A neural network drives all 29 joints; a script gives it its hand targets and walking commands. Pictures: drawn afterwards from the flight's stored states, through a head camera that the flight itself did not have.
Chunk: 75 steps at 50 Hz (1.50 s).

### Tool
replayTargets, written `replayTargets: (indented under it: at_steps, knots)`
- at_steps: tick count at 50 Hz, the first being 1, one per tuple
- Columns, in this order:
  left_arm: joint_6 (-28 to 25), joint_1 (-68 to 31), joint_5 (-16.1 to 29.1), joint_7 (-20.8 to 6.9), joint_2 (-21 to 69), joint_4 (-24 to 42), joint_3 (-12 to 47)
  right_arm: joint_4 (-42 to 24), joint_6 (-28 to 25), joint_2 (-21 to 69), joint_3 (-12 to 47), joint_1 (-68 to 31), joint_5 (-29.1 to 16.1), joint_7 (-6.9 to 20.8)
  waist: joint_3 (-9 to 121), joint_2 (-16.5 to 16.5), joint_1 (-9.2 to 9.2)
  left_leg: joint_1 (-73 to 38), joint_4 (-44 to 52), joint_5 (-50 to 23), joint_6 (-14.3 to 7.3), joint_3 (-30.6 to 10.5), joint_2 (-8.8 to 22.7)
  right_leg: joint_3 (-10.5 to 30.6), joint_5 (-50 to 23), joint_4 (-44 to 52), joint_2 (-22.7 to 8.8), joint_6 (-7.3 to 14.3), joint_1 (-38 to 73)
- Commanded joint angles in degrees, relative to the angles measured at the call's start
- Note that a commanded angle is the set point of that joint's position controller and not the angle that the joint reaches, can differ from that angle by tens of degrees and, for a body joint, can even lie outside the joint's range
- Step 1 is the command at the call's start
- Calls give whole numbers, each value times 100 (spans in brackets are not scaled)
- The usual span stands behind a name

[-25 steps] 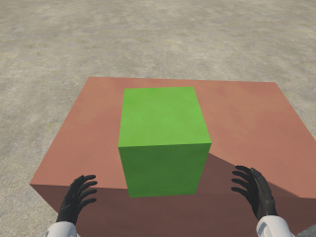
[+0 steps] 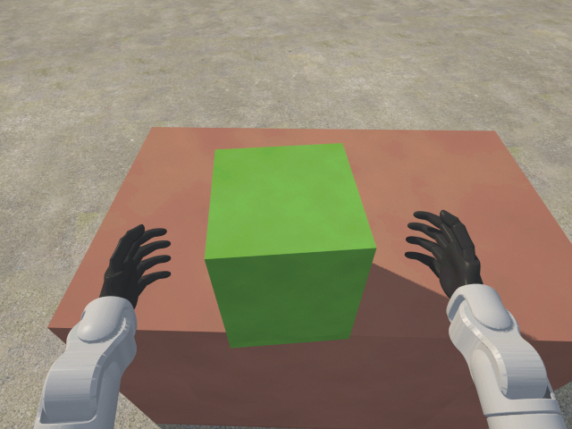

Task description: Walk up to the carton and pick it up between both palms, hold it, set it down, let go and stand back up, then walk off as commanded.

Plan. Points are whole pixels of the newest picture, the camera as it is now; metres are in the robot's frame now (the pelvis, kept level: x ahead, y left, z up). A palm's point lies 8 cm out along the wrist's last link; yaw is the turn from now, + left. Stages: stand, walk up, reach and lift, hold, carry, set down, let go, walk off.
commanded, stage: reach and lift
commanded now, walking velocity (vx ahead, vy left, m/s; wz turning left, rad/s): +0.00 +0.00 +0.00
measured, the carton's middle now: (285, 248) +0.40 +0.03 +0.03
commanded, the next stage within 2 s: none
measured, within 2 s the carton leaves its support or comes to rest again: neither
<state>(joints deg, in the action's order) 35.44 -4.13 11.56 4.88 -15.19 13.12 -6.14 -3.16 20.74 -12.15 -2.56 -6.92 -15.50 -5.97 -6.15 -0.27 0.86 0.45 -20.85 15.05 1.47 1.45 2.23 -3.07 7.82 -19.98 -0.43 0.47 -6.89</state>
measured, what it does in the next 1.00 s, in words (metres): stands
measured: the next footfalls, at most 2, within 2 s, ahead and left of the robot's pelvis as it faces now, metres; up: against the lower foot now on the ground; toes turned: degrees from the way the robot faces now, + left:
none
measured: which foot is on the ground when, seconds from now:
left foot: down 0.00-1.00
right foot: down 0.00-1.00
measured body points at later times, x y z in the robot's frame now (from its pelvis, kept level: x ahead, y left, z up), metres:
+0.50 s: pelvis +0.01 +0.00 +0.00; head +0.05 +0.01 +0.45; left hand +0.37 +0.23 +0.13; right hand +0.40 -0.19 +0.14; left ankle -0.03 +0.13 -0.75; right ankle +0.04 -0.12 -0.75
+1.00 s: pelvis +0.01 +0.00 +0.00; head +0.05 +0.01 +0.45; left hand +0.40 +0.23 +0.13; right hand +0.43 -0.19 +0.13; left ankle -0.03 +0.13 -0.75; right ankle +0.04 -0.12 -0.75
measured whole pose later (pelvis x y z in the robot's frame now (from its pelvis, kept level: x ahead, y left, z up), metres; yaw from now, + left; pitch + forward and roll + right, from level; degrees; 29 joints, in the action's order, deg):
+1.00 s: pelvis +0.01 +0.00 +0.00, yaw +0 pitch +2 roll -1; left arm 39.0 -33.8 11.5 3.5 -16.6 -10.6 -10.9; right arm 26.5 21.7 -18.2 -1.5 -39.4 -21.4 -7.6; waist -3.7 -0.3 0.6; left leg 8.5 -21.8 15.0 1.5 1.4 2.2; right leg -3.0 7.3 -20.0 -0.4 0.5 -14.5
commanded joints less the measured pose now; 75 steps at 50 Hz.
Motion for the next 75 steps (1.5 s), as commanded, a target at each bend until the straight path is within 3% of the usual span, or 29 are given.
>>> replayTargets:
  at_steps: [1,2,5,9,11,12,18,19,21,22,24,27,30,31,35,36,39,42,45,46,51,54,57,58,61,63,65,69,75]
  knots:
    - [64,-2461,115,-110,-490,418,-572,-383,-161,-1188,-398,-2091,-129,-159,1668,377,-81,1349,455,-1609,150,172,-306,489,-1088,23,280,145,1689]
    - [69,-2491,109,-112,-542,651,-557,-486,-139,-1310,-448,-2195,-147,-168,1933,273,-111,1226,397,-1786,159,112,-290,468,-1289,-13,329,145,1785]
    - [213,-3062,68,-118,-688,143,-732,-142,-4,-1336,-371,-2724,-214,-164,1824,223,-23,1503,443,-1498,115,125,-305,495,-1052,-39,316,132,1681]
    - [342,-3682,36,-95,-681,254,-537,165,56,-1506,-524,-3269,-236,-151,2133,433,-212,1514,362,-1592,191,76,-263,434,-1228,-106,348,171,1744]
    - [349,-3529,99,-100,-711,311,-612,-97,-1,-1529,-370,-3265,-329,-172,2491,275,-103,1370,293,-1910,133,128,-332,470,-1572,-134,327,92,1840]
    - [393,-3708,149,-110,-704,66,-584,58,27,-1524,-346,-3443,-357,-180,2453,183,-175,1327,259,-1975,125,74,-303,462,-1568,-132,347,117,1752]
    - [520,-4146,-57,-107,-911,4,-829,161,16,-1737,-295,-3888,-456,-241,2921,238,-31,1389,133,-2532,179,139,-353,456,-2287,-272,352,46,2061]
    - [550,-4142,-71,-132,-949,33,-866,205,31,-1772,-254,-3909,-491,-279,3014,228,-135,1262,97,-2602,200,147,-375,439,-2509,-271,363,15,2085]
    - [575,-4280,-127,-84,-958,12,-878,462,43,-1830,-229,-4164,-564,-238,3080,385,5,1277,77,-2718,240,149,-378,411,-2468,-308,378,55,2090]
    - [603,-4378,-74,-101,-1005,-159,-830,647,82,-1906,-233,-4286,-576,-234,3064,239,-81,1257,59,-2745,230,132,-358,397,-2485,-295,403,50,1931]
    - [565,-4819,-72,-124,-1165,-363,-885,581,85,-1805,-94,-4673,-603,-238,3321,212,57,1551,1,-2677,198,199,-397,504,-2496,-358,339,23,2135]
    - [603,-5116,-80,-92,-1284,-176,-851,678,68,-1926,-213,-4908,-675,-239,3591,341,-7,1484,-110,-2909,282,177,-385,485,-2703,-409,370,26,2172]
    - [555,-5125,24,-91,-1308,-307,-791,689,51,-1894,-86,-5088,-720,-271,3909,64,-23,1453,-172,-3033,206,175,-384,511,-3056,-464,354,-12,2323]
    - [619,-5115,-65,-94,-1432,-190,-871,673,72,-2001,-199,-5027,-699,-293,3935,215,-20,1452,-179,-3142,260,201,-400,467,-3144,-492,370,-34,2363]
    - [574,-5678,-132,-140,-1461,-1104,-910,1590,196,-1952,-250,-5531,-663,-220,3396,195,-40,1818,-75,-2759,234,151,-361,529,-2401,-369,313,-16,2087]
    - [534,-5723,-225,-79,-1581,-761,-984,1421,145,-2037,-212,-5622,-705,-231,3787,229,81,1657,-71,-2929,270,141,-336,476,-2550,-398,356,2,2200]
    - [458,-5883,-145,-17,-1477,-611,-734,1433,57,-2026,-265,-5870,-746,-254,4252,387,-43,1275,-203,-3245,359,105,-332,388,-2688,-385,399,25,2126]
    - [423,-5451,-266,-148,-1274,-1554,-724,2217,34,-1906,-211,-5380,-655,-214,3541,359,-148,1198,-179,-3272,354,88,-336,316,-2455,-225,408,25,1870]
    - [197,-5422,-258,-187,-1111,-1500,-558,2264,-120,-1766,-250,-5490,-576,-206,3678,378,-192,1219,-139,-3086,342,77,-378,242,-2499,-215,431,16,1904]
    - [142,-5492,-376,-247,-1100,-2199,-648,2645,-110,-1654,-268,-5470,-452,-200,3184,408,-169,1436,-155,-2870,321,36,-361,292,-1987,-174,394,27,1762]
    - [-588,-5214,-409,-291,-928,-2300,-600,2503,-578,-1394,-163,-5282,-320,-120,3437,258,3,1281,-113,-2968,265,5,-361,181,-2212,-218,417,-22,1829]
    - [-1135,-5089,-407,-265,-808,-2109,-498,2160,-979,-1136,-125,-5111,-252,-62,4072,541,121,1105,-243,-3228,312,30,-379,150,-2098,-232,410,-4,1604]
    - [-1523,-5034,-327,-294,-794,-2573,-499,2107,-1207,-1002,-9,-5116,-113,10,4027,299,273,1311,-262,-3183,245,19,-378,199,-1931,-211,372,9,1517]
    - [-1667,-4829,-326,-321,-756,-2847,-506,2094,-1323,-915,124,-4985,-162,41,3995,292,446,1338,-286,-3265,238,84,-407,265,-1833,-170,320,6,1543]
    - [-2125,-4823,-395,-452,-573,-4167,-491,2761,-1498,-635,17,-4827,176,57,3453,-52,298,1984,-118,-2344,88,96,-433,298,-1165,-118,230,-5,1533]
    - [-2462,-5064,-388,-506,-592,-4437,-498,2751,-1673,-540,-33,-5031,277,102,3487,-113,335,2179,-128,-2258,60,130,-450,328,-922,-136,171,-4,1489]
    - [-3016,-5203,-346,-435,-339,-3897,-244,2460,-2025,-535,-172,-5121,401,159,4147,140,324,1890,-147,-2577,179,49,-378,191,-1164,-249,236,72,1315]
    - [-3639,-5145,-310,-323,-425,-3506,-180,3036,-2469,-634,-171,-4784,437,158,5114,491,196,1220,-516,-3700,392,50,-344,227,-1811,-253,298,103,1045]
    - [-3797,-4685,-517,-307,-103,-3753,-55,3811,-2810,-668,-78,-4689,411,128,4868,630,22,1038,-636,-4194,490,46,-302,137,-2261,-211,397,103,988]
